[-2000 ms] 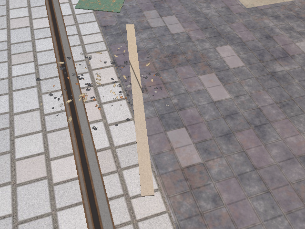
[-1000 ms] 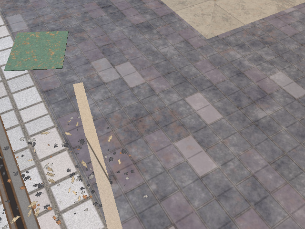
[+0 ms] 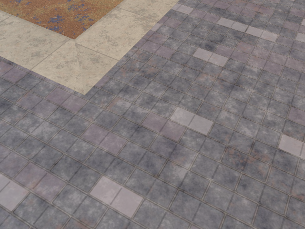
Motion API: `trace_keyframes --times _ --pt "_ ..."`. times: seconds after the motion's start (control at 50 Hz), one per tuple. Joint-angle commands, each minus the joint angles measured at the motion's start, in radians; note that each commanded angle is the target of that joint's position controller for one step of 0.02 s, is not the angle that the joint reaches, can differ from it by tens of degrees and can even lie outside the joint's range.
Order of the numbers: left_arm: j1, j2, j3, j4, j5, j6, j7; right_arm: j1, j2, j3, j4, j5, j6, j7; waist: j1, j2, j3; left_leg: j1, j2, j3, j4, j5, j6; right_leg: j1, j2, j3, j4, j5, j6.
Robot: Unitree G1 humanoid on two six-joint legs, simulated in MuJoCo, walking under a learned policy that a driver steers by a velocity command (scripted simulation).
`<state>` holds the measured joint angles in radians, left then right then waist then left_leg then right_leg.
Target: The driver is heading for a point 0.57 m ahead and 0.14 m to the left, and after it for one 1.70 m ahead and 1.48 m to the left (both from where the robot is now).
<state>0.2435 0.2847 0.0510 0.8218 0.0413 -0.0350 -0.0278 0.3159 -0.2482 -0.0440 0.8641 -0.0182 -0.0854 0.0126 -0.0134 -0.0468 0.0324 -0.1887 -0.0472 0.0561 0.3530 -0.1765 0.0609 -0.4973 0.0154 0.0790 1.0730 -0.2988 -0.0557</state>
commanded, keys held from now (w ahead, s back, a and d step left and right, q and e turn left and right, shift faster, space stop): w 0.28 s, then w+q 0.50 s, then q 0.22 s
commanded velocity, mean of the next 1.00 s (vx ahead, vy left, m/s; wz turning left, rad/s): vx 0.46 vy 0.00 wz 0.26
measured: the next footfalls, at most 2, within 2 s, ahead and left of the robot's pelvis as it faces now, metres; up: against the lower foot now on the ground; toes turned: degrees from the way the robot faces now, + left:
right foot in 0.28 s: +0.29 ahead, -0.12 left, +0.00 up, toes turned -4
left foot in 0.82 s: +0.56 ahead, +0.07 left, +0.00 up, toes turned +19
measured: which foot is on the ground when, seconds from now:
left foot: down 0.00-0.28, up 0.30-0.80, down 0.82-1.00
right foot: up 0.00-0.26, down 0.28-0.84, up 0.86-1.00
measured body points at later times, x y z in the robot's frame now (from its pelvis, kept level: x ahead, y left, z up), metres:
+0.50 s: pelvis +0.25 -0.06 +0.00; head +0.27 -0.07 +0.45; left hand +0.30 +0.21 -0.12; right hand +0.32 -0.32 -0.14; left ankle +0.26 +0.09 -0.66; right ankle +0.25 -0.12 -0.74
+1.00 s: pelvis +0.49 +0.01 -0.01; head +0.53 +0.03 +0.44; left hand +0.50 +0.29 -0.14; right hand +0.68 -0.22 -0.13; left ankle +0.52 +0.06 -0.74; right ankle +0.50 -0.15 -0.65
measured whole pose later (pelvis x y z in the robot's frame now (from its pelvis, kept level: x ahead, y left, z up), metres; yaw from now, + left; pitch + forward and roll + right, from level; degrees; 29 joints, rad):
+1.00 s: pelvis +0.49 +0.01 -0.01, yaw +21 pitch +0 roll +0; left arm 0.19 0.24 0.04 0.82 0.03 -0.04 0.02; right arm 0.20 -0.28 -0.07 0.84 0.00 -0.01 0.00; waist 0.00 -0.01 0.10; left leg -0.29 -0.13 0.04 0.45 -0.16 0.14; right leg -0.50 -0.07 0.01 1.23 -0.38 0.03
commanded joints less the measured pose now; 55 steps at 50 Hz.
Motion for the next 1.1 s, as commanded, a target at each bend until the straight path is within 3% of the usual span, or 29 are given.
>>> trace_keyframes --times 0.02,0.1,0.18,0.22,0.26,0.28,0.3,0.32,0.34,0.36,0.38,0.42,0.5,0.62,0.7,0.76,0.8,0.82,0.84,0.86,0.88,0.9,0.92,0.94,0.96,0.98,1.04,1.1 --pt "-0.008 0.037 -0.001 -0.059 0.006 0.001 -0.011 0.027 -0.109 -0.021 -0.026 0.008 -0.023 0.002 0.021 0.136 -0.002 0.070 0.261 -0.225 -0.213 0.192 0.150 -0.127 -0.064 -0.028 -0.084 0.080 0.025" --pt "-0.179 -0.001 -0.029 -0.108 -0.004 -0.008 -0.021 0.078 -0.116 -0.022 0.006 0.010 -0.016 0.005 -0.020 0.136 0.022 0.055 0.216 -0.133 -0.226 0.240 0.126 -0.072 -0.081 -0.105 -0.338 0.211 0.044" --pt "-0.251 0.020 -0.030 -0.128 -0.011 -0.013 -0.013 0.135 -0.142 -0.027 0.037 0.007 -0.008 0.003 -0.038 0.138 0.022 0.117 0.254 -0.131 -0.179 0.322 0.111 -0.003 -0.057 -0.136 -0.463 0.208 0.023" --pt "-0.243 0.033 -0.025 -0.130 -0.009 -0.017 -0.007 0.135 -0.152 -0.030 0.047 0.004 0.000 -0.001 -0.024 0.140 0.022 0.157 0.278 -0.136 -0.129 0.388 0.101 0.041 -0.042 -0.141 -0.507 0.152 -0.003" --pt "-0.090 0.050 -0.011 -0.077 0.003 -0.030 0.004 0.125 -0.152 -0.029 0.057 0.008 0.009 -0.005 0.053 0.105 -0.044 0.154 0.243 -0.087 0.075 0.571 0.074 0.253 0.005 -0.158 -0.616 0.141 -0.040" --pt "0.070 0.093 0.007 -0.025 0.017 -0.041 0.015 0.126 -0.128 -0.020 0.049 0.010 0.010 -0.006 0.111 0.060 -0.143 0.055 0.196 -0.049 0.271 0.499 0.052 0.476 -0.044 -0.096 -0.629 0.123 -0.075" --pt "0.217 0.191 0.031 -0.014 0.039 -0.047 0.029 0.139 -0.048 0.004 -0.004 0.026 0.007 -0.002 0.151 -0.105 -0.282 -0.202 0.108 0.006 0.605 0.108 0.014 0.746 -0.337 0.259 -0.681 -0.010 -0.149" --pt "0.221 0.234 0.047 -0.003 0.008 -0.031 0.031 0.197 -0.053 -0.004 -0.001 0.025 0.013 -0.008 0.120 -0.217 -0.311 -0.416 -0.008 -0.031 0.804 -0.375 0.011 0.784 -0.468 0.570 -0.808 -0.037 -0.224" --pt "0.139 0.155 0.030 -0.010 -0.015 -0.026 0.029 0.121 -0.126 -0.025 0.009 0.006 0.025 -0.014 0.096 -0.059 -0.159 -0.476 0.059 -0.111 0.853 -0.303 0.024 0.662 -0.408 0.447 -0.815 -0.095 -0.191" --pt "0.056 0.093 0.013 -0.023 -0.019 -0.032 0.025 0.084 -0.104 -0.022 0.002 0.010 0.022 -0.004 0.063 -0.037 -0.063 -0.458 0.094 -0.119 0.817 -0.211 0.026 0.530 -0.360 0.311 -0.851 -0.041 -0.161" --pt "0.014 0.054 0.003 -0.024 -0.016 -0.040 0.023 0.075 -0.084 -0.020 0.010 0.013 0.027 0.000 0.037 -0.029 -0.026 -0.416 0.118 -0.115 0.776 -0.158 0.021 0.450 -0.313 0.211 -0.888 0.028 -0.124" --pt "0.007 0.028 -0.004 -0.008 -0.020 -0.057 0.030 0.100 -0.063 -0.020 0.030 -0.010 0.051 0.013 0.003 -0.052 -0.001 -0.354 0.132 -0.108 0.748 -0.105 0.000 0.368 -0.261 0.081 -0.928 0.148 -0.086" --pt "0.065 0.050 0.006 0.029 -0.028 -0.083 0.034 0.011 -0.045 -0.025 0.003 -0.009 0.072 0.029 -0.005 -0.018 0.017 -0.449 0.139 -0.098 0.735 0.012 -0.022 0.397 -0.249 -0.053 -0.956 0.320 -0.086" --pt "0.129 0.041 0.003 0.072 -0.026 -0.080 0.042 -0.193 -0.018 -0.008 -0.069 -0.011 0.070 0.042 0.029 -0.012 0.060 -0.492 0.126 -0.025 0.477 0.186 -0.031 0.444 -0.222 -0.206 -0.946 0.468 -0.069" --pt "0.200 0.060 0.006 0.111 -0.023 -0.069 0.054 -0.304 -0.013 0.005 -0.121 -0.016 0.067 0.051 0.060 -0.010 0.078 -0.464 0.098 0.058 0.320 0.160 0.014 0.555 -0.255 -0.263 -0.898 0.623 -0.059" --pt "0.189 0.094 0.012 0.119 -0.018 -0.054 0.066 -0.260 -0.036 -0.003 -0.122 -0.018 0.069 0.045 0.023 -0.042 0.029 -0.353 0.025 0.111 0.280 0.027 0.076 0.633 -0.272 -0.311 -0.741 1.014 -0.044" --pt "0.167 0.123 0.022 0.114 -0.014 -0.036 0.070 -0.106 -0.068 -0.022 -0.081 -0.024 0.062 0.034 -0.045 -0.052 -0.056 -0.188 -0.041 0.120 0.244 -0.057 0.126 0.628 -0.274 -0.324 -0.472 1.164 -0.046" --pt "0.151 0.130 0.024 0.105 -0.023 -0.029 0.067 0.035 -0.095 -0.039 -0.039 -0.036 0.049 0.024 -0.112 -0.016 -0.130 0.006 -0.053 0.085 0.138 0.020 0.157 0.533 -0.253 -0.335 -0.234 1.016 -0.024" --pt "0.157 0.088 0.015 0.071 -0.029 -0.035 0.062 0.130 -0.190 -0.068 -0.021 -0.043 0.043 0.008 -0.135 0.094 -0.224 0.254 0.152 -0.159 0.133 0.166 0.216 0.290 -0.191 -0.336 0.086 0.501 0.013" --pt "0.196 0.027 0.008 0.003 -0.049 -0.038 0.050 0.056 -0.298 -0.095 -0.056 -0.020 0.055 0.003 -0.053 0.298 -0.320 0.494 0.437 -0.704 0.070 0.572 0.417 -0.101 0.051 -0.230 0.454 -0.300 0.074" --pt "0.103 0.081 0.013 -0.005 -0.028 -0.041 0.050 0.076 -0.275 -0.095 -0.058 0.019 0.066 -0.002 -0.089 0.075 -0.309 0.450 0.414 -0.598 0.053 0.715 0.406 -0.156 -0.021 -0.048 0.450 -0.209 0.069" --pt "0.057 0.057 0.006 -0.025 -0.042 -0.048 0.050 0.014 -0.226 -0.082 -0.057 0.022 0.066 -0.011 -0.061 0.066 -0.189 0.333 0.389 -0.473 0.044 0.775 0.373 -0.175 -0.060 -0.046 0.395 -0.132 0.067" --pt "0.061 0.056 0.006 -0.014 -0.037 -0.049 0.053 -0.032 -0.166 -0.066 -0.057 0.022 0.067 -0.014 -0.017 0.005 -0.082 0.194 0.326 -0.384 0.011 0.775 0.309 -0.142 -0.088 -0.050 0.294 -0.098 0.070" --pt "0.052 0.061 0.010 -0.018 -0.018 -0.033 0.053 -0.067 -0.136 -0.057 -0.064 0.028 0.067 -0.018 0.010 0.004 -0.044 0.110 0.269 -0.328 -0.013 0.744 0.269 -0.105 -0.103 -0.045 0.222 -0.087 0.079" --pt "0.079 0.055 0.009 -0.015 -0.005 -0.012 0.050 -0.096 -0.119 -0.049 -0.073 0.027 0.067 -0.019 0.038 0.021 -0.048 0.048 0.233 -0.283 -0.028 0.745 0.250 -0.048 -0.102 -0.046 0.177 -0.077 0.090" --pt "0.087 0.048 0.010 -0.019 0.000 0.006 0.048 -0.087 -0.125 -0.048 -0.073 0.023 0.061 -0.016 0.046 0.029 -0.062 0.023 0.216 -0.268 -0.026 0.787 0.237 -0.021 -0.094 -0.052 0.138 -0.072 0.100" --pt "0.077 0.030 0.006 -0.039 -0.007 0.032 0.047 -0.058 -0.175 -0.060 -0.073 0.013 0.053 -0.011 0.050 0.058 -0.107 0.017 0.176 -0.240 -0.006 0.863 0.211 -0.025 -0.078 -0.068 0.045 -0.014 0.117" --pt "-0.004 0.047 0.008 -0.075 -0.010 0.042 0.050 -0.026 -0.177 -0.060 -0.079 0.014 0.067 -0.018 0.022 0.101 -0.115 0.039 0.154 -0.263 0.009 0.794 0.170 -0.068 -0.077 -0.063 -0.034 0.048 0.123"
